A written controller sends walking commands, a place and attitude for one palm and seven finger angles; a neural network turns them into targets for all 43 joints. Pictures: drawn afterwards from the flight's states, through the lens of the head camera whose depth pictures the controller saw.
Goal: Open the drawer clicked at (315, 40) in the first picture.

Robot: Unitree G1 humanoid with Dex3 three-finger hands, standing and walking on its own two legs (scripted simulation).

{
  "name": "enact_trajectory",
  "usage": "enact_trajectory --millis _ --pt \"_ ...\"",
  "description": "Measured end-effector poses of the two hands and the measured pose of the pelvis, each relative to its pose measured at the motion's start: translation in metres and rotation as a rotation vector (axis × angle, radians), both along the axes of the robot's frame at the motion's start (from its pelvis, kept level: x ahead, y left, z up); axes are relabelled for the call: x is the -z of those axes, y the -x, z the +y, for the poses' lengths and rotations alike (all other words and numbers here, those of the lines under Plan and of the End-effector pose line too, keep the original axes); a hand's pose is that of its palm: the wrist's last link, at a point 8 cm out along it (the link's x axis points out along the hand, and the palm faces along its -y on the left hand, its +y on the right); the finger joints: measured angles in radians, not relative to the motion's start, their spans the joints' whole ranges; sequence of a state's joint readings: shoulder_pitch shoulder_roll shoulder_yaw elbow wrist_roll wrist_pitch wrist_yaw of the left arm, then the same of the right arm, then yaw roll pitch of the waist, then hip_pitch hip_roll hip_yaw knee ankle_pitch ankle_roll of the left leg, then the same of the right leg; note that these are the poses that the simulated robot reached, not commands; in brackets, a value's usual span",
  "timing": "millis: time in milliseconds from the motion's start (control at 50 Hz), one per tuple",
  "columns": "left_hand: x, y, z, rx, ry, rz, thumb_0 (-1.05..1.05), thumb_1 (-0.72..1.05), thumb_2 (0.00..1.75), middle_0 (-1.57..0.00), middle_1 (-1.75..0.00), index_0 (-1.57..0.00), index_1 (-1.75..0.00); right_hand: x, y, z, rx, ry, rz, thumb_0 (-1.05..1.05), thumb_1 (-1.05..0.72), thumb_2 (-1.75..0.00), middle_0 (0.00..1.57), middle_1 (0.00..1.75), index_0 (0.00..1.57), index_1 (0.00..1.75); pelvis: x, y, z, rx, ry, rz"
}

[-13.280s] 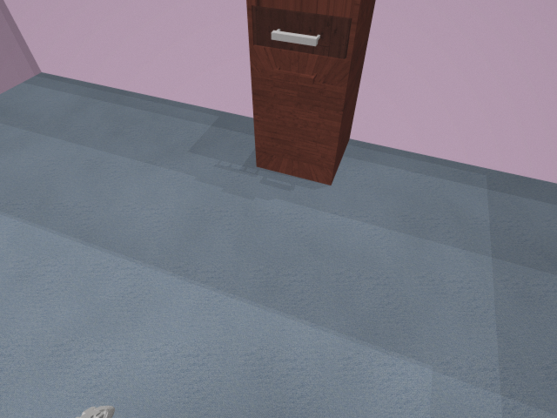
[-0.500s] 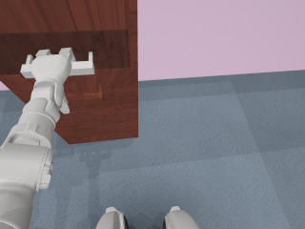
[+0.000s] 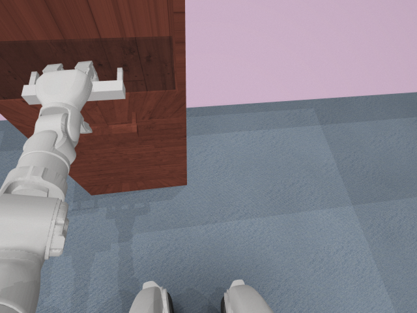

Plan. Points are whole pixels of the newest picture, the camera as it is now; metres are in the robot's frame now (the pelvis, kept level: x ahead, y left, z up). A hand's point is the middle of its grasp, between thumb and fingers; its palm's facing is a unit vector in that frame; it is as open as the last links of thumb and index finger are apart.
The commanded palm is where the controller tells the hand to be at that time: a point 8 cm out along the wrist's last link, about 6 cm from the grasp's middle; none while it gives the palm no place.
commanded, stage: close the thumb around the handle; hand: left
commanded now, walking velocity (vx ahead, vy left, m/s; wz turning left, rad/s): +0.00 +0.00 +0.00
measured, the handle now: (77, 83) +0.57 +0.21 +0.04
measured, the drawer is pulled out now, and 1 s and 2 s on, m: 0.00 0.04 0.11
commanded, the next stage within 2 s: pull the drawer open in 0.38 s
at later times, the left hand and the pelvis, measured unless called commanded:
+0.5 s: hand (78, 108) +0.52 +0.21 +0.02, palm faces -0.09 -0.03 -1.00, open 5.7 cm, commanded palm +0.51 +0.19 +0.07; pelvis +0.00 +0.00 +0.00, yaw +0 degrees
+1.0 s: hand (76, 125) +0.48 +0.21 +0.02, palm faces -0.07 -0.07 -1.00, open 5.8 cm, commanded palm +0.46 +0.21 +0.07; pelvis +0.04 +0.00 +0.02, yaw -1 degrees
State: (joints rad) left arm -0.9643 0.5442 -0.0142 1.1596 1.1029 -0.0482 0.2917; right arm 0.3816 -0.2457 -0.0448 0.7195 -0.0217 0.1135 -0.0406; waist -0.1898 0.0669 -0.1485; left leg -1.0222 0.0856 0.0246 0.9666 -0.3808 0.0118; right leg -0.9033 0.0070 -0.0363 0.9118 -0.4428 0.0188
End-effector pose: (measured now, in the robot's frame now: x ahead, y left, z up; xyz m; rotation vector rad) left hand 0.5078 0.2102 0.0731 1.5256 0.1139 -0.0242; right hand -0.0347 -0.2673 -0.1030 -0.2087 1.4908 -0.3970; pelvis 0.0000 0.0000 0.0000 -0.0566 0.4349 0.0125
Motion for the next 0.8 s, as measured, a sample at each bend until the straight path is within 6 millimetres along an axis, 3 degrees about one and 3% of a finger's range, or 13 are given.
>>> enact_trajectory --millis 280,620,800 --pt "0.0 -0.001 0.0 -0.002 -0.008 -0.001 0.0 0.66 0.8 -0.38 -1.33 -0.4 -1.33 0.002 -0.001 0.007 0.003 -0.015 0.001 0.0 -0.91 -0.9 0.2 0.3 0.2 0.3 0.0 -0.001 0.003 0.0 0.001 0.001" --pt "0.001 0.002 0.0 0.002 -0.012 0.0 0.0 0.68 0.78 -0.33 -1.35 -0.42 -1.35 -0.002 0.0 0.009 0.019 -0.029 0.015 0.0 -0.91 -0.9 0.2 0.3 0.2 0.3 -0.005 -0.008 0.004 0.009 -0.002 -0.009" --pt "0.001 0.016 0.0 0.008 0.005 -0.009 0.01 0.67 0.77 -0.33 -1.35 -0.42 -1.35 -0.002 -0.024 0.008 0.01 -0.059 -0.005 0.0 -0.91 -0.9 0.2 0.3 0.2 0.3 -0.013 -0.023 0.003 0.017 -0.012 -0.033"
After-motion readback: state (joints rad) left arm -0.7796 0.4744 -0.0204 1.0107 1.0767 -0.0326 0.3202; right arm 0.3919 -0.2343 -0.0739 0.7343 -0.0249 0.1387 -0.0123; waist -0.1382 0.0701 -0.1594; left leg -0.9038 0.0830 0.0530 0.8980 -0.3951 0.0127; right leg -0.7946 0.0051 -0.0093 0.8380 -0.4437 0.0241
